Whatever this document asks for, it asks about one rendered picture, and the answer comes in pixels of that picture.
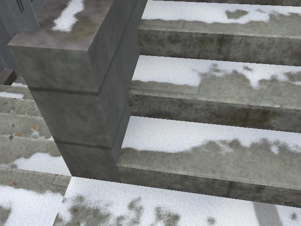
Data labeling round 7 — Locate stairs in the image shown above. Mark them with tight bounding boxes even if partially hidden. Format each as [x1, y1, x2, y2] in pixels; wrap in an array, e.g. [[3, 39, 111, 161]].
[[0, 76, 71, 176], [116, 0, 301, 208]]

